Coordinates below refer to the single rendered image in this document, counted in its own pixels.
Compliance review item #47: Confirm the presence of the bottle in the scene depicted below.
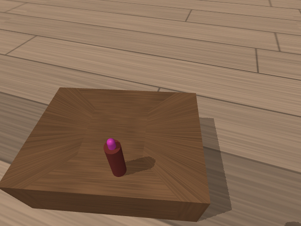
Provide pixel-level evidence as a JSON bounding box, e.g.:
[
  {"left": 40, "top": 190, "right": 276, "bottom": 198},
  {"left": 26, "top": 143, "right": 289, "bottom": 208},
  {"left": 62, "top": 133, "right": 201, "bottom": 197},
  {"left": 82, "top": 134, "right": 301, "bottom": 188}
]
[{"left": 103, "top": 138, "right": 127, "bottom": 177}]

